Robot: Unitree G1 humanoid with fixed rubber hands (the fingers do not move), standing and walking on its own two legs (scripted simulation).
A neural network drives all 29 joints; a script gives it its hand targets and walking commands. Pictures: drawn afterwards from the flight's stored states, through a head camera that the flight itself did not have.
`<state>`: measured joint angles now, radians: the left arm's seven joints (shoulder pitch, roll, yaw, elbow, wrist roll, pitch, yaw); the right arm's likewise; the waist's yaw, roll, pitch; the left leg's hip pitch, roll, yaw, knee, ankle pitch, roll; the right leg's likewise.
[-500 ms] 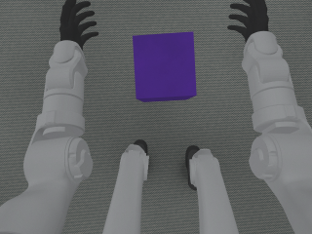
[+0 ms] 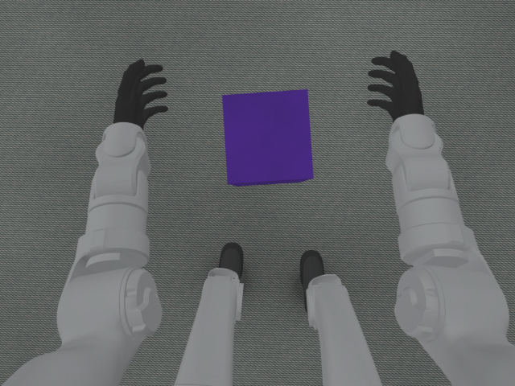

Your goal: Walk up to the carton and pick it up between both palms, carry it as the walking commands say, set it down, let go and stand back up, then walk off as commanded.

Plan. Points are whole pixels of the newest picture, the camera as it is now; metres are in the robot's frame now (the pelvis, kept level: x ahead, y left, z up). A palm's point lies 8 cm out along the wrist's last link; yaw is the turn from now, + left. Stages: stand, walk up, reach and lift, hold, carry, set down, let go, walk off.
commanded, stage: let go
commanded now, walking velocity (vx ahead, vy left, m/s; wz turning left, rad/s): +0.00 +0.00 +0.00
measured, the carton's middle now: (266, 145) +0.49 +0.03 -0.55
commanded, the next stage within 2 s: stand in 1.12 s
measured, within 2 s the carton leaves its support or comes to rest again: neither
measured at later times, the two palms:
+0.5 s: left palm (70, 264) +0.28 +0.23 -0.01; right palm (511, 258) +0.30 -0.22 -0.01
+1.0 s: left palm (44, 317) +0.24 +0.23 +0.03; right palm out of the picture +0.24 -0.23 +0.03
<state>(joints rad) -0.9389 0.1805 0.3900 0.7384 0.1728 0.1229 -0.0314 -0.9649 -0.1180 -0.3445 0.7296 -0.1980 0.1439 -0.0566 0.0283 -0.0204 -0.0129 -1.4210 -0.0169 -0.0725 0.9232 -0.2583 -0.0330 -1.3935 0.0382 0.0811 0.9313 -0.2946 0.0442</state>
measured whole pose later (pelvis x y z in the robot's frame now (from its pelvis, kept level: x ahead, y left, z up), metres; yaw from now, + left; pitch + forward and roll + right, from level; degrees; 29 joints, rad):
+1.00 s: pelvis +0.08 +0.00 +0.09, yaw +1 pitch -4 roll +0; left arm 0.21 0.21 0.05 0.43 0.02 0.12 -0.08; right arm 0.22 -0.20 -0.05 0.42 -0.02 0.12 0.08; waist -0.01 -0.01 0.09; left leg -0.09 -0.01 -0.06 0.41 -0.26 -0.02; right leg -0.07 0.00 0.08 0.42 -0.29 0.02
